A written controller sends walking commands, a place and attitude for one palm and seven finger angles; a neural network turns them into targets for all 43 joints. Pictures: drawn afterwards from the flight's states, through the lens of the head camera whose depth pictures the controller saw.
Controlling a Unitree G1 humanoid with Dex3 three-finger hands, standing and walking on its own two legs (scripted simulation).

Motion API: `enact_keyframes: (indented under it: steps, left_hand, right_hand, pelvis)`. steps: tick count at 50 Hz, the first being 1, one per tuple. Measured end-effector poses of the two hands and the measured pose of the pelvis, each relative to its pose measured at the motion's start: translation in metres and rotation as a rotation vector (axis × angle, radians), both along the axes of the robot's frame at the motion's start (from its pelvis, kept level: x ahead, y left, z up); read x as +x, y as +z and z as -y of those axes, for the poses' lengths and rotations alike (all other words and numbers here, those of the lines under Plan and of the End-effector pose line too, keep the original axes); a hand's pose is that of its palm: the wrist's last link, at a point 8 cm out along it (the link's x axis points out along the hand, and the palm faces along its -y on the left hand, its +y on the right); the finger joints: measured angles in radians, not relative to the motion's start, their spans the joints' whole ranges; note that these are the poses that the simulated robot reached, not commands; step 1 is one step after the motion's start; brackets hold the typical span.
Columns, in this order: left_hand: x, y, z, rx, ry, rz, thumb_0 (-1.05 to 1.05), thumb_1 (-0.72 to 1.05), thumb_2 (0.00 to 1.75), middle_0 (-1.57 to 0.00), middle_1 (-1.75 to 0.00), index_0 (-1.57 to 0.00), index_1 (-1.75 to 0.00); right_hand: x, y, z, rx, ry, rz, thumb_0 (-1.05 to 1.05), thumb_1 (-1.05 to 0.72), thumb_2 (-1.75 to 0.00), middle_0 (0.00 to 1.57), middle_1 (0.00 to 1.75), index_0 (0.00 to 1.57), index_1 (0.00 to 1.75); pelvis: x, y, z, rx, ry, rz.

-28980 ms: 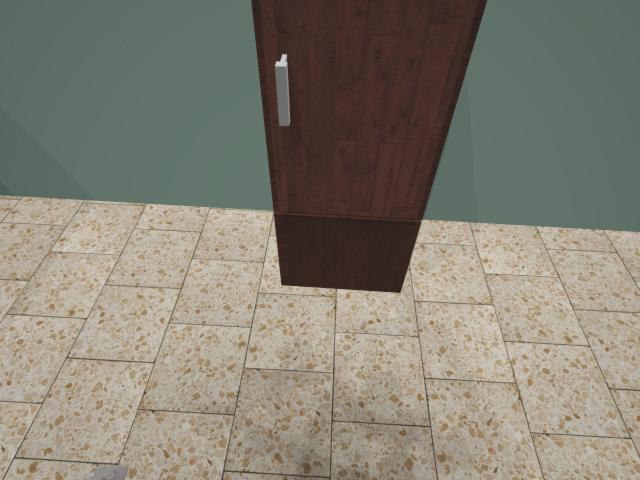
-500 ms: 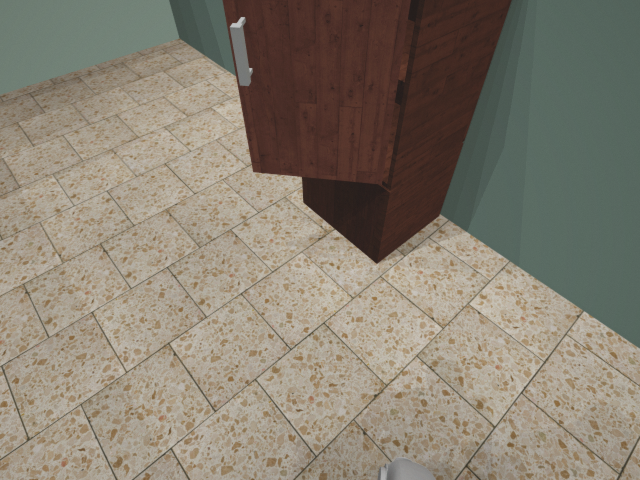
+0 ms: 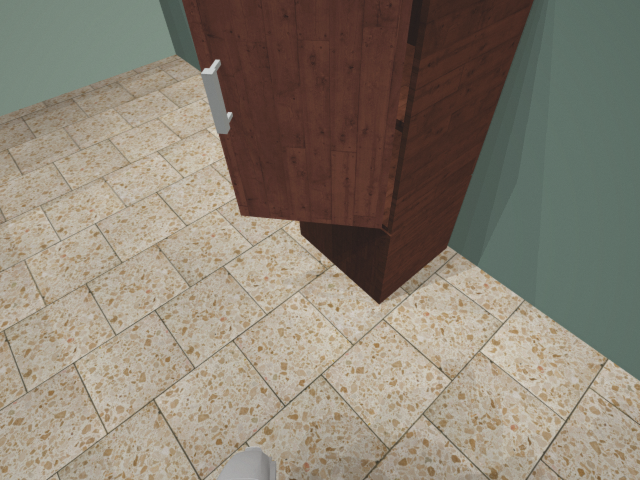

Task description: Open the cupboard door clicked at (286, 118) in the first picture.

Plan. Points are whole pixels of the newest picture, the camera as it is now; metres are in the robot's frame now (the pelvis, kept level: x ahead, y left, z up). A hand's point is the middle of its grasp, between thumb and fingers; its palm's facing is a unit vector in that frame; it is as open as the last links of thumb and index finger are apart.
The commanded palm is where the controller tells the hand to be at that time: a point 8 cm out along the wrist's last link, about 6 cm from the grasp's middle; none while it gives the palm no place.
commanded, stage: take the last steps up to it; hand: left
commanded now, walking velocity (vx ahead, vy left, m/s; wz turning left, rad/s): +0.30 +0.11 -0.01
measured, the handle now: (219, 97) +0.82 +0.26 +0.04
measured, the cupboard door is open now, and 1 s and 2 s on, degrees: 40 40 40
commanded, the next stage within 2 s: come to a stop and stand still in 0.36 s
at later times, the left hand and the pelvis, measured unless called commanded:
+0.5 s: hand (161, 428) +0.22 +0.27 -0.18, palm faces +0.01 -0.98 -0.21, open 7.3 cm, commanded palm none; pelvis +0.18 +0.09 -0.01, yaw -3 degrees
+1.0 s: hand (175, 385) +0.29 +0.28 -0.19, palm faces +0.02 -0.98 -0.17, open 7.3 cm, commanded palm none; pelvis +0.22 +0.11 -0.01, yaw -1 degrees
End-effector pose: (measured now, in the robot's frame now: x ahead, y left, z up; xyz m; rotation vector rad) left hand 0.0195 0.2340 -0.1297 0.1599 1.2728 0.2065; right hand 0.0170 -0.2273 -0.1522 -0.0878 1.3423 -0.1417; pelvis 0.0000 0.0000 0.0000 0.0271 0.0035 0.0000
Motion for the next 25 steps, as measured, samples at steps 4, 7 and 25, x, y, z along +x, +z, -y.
enact_keyframes:
  steps: [4, 7, 25]
  left_hand:
    - [-0.017, -0.007, -0.002, -0.044, 0.049, -0.11, -0.01, 0.93, 0.9, -0.2, -0.3, -0.2, -0.3]
    - [-0.025, -0.015, -0.006, -0.08, 0.093, -0.192, 0.0, 0.92, 0.9, -0.2, -0.3, -0.2, -0.3]
    - [0.196, -0.02, -0.089, -0.028, -0.042, -0.046, 0.02, 0.94, 0.9, -0.19, -0.3, -0.19, -0.3]
  right_hand:
    - [0.076, 0.005, -0.012, -0.009, 0.061, 0.087, 0.01, -0.91, -0.9, 0.19, 0.3, 0.19, 0.3]
    - [0.131, 0.008, -0.029, -0.019, 0.112, 0.139, 0.01, -0.91, -0.9, 0.19, 0.3, 0.19, 0.3]
    - [0.181, 0.004, -0.085, -0.081, 0.005, 0.051, -0.01, -0.94, -0.9, 0.2, 0.3, 0.2, 0.3]
  pelvis:
    - [0.031, -0.001, -0.015, -0.005, 0.007, 0.002]
    - [0.056, -0.005, -0.031, -0.013, 0.011, 0.001]
    - [0.178, -0.009, -0.093, -0.005, -0.047, -0.008]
